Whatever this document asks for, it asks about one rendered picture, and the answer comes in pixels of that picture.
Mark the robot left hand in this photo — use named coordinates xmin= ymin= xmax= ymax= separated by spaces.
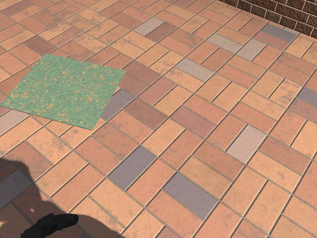
xmin=21 ymin=213 xmax=79 ymax=238

